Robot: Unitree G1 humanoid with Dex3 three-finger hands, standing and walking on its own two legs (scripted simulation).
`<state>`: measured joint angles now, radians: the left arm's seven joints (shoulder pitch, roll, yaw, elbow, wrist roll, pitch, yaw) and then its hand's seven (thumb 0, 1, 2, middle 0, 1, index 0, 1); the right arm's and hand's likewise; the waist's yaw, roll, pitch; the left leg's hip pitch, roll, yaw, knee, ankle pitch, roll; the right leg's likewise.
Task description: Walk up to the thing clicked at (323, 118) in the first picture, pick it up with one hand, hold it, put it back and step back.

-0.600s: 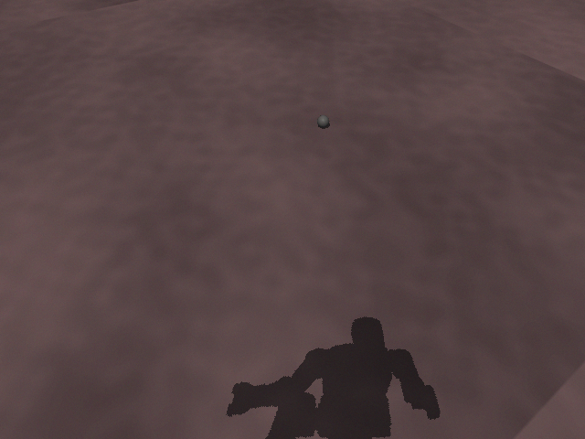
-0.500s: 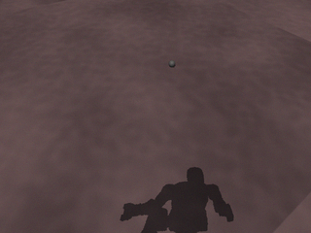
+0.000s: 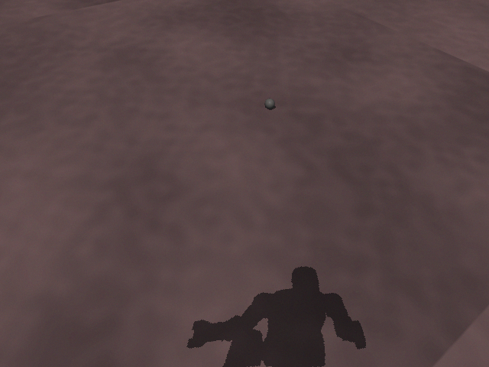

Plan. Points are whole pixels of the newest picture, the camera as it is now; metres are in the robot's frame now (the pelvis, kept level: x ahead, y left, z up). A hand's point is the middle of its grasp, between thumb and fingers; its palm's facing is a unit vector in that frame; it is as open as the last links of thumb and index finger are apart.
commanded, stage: stand
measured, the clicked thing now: (269, 103) +1.80 -0.17 -0.75
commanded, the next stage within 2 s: walk up in 0.52 s
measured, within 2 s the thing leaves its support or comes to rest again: neither
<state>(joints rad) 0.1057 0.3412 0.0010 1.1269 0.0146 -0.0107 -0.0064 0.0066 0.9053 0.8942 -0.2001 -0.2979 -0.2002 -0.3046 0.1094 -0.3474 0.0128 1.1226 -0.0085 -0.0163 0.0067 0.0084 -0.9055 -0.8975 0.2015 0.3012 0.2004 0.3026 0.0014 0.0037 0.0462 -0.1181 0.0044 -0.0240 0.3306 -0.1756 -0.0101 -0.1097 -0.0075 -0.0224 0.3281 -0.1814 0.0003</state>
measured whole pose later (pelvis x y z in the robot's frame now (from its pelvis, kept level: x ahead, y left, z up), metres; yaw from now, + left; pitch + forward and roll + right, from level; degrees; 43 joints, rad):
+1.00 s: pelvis +0.11 -0.04 +0.00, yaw -7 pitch -4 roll +0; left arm 0.36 0.37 0.06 0.95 0.01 -0.06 -0.03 0.01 0.90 0.89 -0.20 -0.30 -0.20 -0.30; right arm 0.22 -0.43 -0.06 0.93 -0.03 0.00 0.05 0.01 -0.91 -0.90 0.20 0.30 0.20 0.30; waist 0.02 0.06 0.10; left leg -0.41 0.03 -0.01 0.99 -0.37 0.02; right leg -0.10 0.03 0.03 0.41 -0.25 -0.04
